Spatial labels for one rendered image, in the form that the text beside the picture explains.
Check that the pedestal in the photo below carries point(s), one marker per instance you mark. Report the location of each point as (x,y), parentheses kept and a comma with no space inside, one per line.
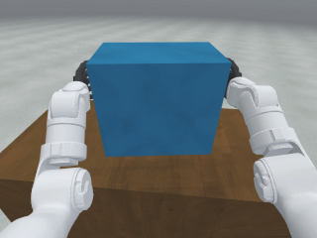
(169,196)

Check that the robot right upper arm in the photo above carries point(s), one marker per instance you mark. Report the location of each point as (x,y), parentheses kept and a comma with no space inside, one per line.
(289,183)

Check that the right robot hand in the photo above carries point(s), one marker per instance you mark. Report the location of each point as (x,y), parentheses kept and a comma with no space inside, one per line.
(234,72)

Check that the left robot hand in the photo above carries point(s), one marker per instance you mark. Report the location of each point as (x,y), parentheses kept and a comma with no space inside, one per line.
(81,75)

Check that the robot right forearm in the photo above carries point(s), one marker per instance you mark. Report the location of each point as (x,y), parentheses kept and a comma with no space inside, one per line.
(270,134)

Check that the robot left upper arm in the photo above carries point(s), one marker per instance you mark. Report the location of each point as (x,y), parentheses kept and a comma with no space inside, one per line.
(59,196)

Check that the robot left forearm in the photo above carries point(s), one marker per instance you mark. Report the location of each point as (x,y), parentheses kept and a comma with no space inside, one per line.
(66,124)

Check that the carton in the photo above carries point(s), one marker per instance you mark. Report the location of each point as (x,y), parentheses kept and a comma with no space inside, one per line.
(158,98)

